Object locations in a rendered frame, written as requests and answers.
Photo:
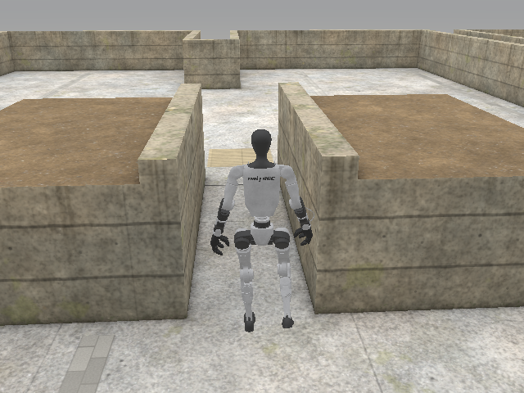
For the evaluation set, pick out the right robot thigh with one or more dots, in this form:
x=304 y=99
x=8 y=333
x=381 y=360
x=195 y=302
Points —
x=281 y=240

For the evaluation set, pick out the robot thigh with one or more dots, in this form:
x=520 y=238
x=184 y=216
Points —
x=242 y=240
x=281 y=240

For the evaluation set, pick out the left robot thigh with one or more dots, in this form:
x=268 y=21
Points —
x=242 y=240

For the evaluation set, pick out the robot right forearm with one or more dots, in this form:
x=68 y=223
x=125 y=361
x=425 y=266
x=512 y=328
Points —
x=302 y=216

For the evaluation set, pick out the right robot hand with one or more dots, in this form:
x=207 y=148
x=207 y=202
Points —
x=308 y=233

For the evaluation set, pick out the right robot upper arm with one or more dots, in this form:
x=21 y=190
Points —
x=287 y=172

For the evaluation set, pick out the robot left forearm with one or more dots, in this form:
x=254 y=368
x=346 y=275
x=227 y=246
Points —
x=221 y=220

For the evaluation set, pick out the left robot upper arm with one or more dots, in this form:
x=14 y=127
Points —
x=231 y=186

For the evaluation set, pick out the left robot hand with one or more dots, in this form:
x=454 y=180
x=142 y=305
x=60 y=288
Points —
x=215 y=243

